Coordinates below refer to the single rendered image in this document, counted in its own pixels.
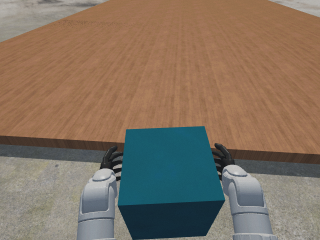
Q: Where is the carton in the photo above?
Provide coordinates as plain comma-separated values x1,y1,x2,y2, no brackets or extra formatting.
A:
117,126,225,240

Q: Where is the left robot forearm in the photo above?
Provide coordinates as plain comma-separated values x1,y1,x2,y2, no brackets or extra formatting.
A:
76,168,118,240

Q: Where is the left robot hand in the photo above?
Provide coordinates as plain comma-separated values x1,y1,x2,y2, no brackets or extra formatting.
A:
100,145,124,181

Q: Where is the right robot forearm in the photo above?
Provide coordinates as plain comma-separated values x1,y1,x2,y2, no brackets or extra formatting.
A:
222,164,278,240

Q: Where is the right robot hand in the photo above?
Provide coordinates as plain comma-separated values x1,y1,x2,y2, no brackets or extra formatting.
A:
212,143,235,181

